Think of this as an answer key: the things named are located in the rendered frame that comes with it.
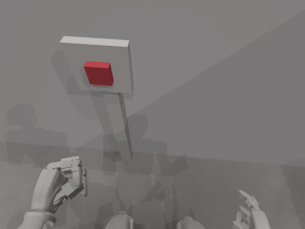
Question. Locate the left robot forearm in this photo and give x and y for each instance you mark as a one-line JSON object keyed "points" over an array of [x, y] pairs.
{"points": [[37, 219]]}

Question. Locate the right robot thigh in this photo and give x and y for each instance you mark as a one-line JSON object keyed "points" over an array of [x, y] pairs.
{"points": [[189, 224]]}

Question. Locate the button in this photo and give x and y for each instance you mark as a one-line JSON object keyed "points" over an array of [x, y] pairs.
{"points": [[99, 73]]}

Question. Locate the panel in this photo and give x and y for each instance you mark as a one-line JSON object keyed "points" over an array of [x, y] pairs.
{"points": [[117, 52]]}

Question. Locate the robot thigh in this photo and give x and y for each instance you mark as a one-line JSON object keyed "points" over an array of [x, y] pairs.
{"points": [[189, 224], [121, 221]]}

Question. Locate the right robot hand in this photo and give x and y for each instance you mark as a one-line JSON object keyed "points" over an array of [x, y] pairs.
{"points": [[255, 218]]}

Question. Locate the left robot hand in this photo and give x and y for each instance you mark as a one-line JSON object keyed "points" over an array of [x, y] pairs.
{"points": [[68, 175]]}

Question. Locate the left robot thigh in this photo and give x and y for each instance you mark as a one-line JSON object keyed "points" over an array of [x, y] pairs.
{"points": [[121, 221]]}

